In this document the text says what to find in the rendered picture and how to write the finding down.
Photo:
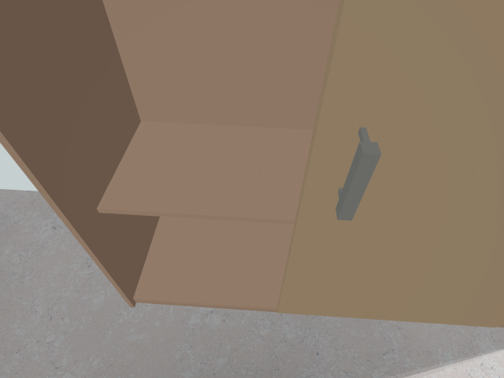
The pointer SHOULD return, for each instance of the handle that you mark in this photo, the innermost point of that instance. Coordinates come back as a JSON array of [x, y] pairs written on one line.
[[365, 160]]

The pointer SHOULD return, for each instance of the wardrobe door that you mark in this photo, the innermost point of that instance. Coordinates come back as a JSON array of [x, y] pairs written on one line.
[[426, 244]]

